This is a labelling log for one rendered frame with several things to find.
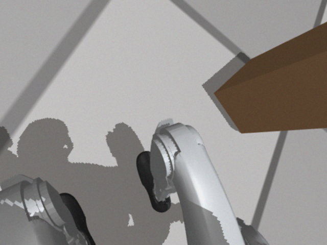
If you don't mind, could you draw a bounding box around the left robot foot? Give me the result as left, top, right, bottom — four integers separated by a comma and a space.
60, 193, 96, 245

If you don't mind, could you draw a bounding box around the right robot hand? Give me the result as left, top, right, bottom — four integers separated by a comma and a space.
236, 217, 270, 245

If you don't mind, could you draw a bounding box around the right robot foot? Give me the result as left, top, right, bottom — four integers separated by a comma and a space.
136, 151, 171, 212

